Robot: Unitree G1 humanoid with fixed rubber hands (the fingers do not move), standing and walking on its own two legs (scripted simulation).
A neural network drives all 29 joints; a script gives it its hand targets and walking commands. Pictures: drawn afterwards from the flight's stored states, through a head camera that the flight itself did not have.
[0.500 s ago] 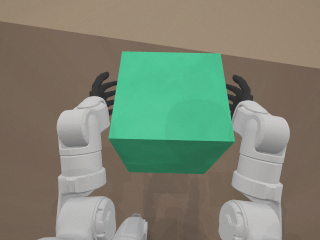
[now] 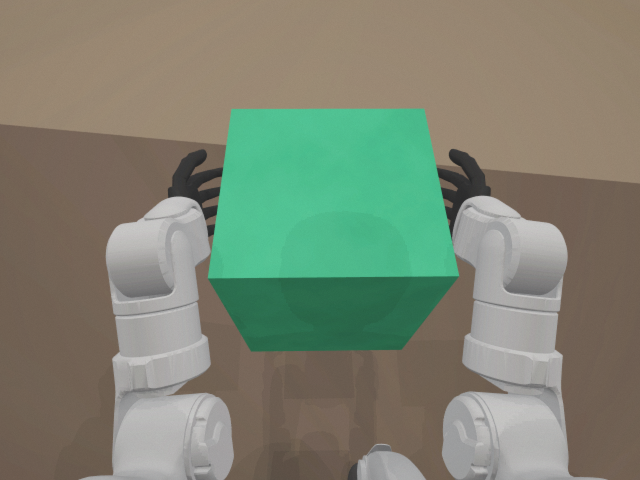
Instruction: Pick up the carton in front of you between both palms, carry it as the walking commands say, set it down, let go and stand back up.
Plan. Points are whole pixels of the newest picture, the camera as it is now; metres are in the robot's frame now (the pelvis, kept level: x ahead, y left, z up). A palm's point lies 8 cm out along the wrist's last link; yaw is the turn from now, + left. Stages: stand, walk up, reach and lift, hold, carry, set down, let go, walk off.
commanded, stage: carry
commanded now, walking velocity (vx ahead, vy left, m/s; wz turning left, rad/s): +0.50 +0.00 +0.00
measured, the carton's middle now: (327, 244) +0.38 -0.01 +0.10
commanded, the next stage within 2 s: none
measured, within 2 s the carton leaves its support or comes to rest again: neither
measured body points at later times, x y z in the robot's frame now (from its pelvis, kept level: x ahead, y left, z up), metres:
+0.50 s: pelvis +0.30 +0.01 +0.02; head +0.31 +0.02 +0.47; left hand +0.68 +0.16 +0.19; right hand +0.67 -0.14 +0.19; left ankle +0.41 +0.10 -0.69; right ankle +0.17 -0.10 -0.69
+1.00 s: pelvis +0.59 -0.01 +0.05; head +0.61 -0.01 +0.50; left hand +0.95 +0.16 +0.20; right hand +0.97 -0.15 +0.20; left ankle +0.45 +0.09 -0.60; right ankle +0.69 -0.09 -0.66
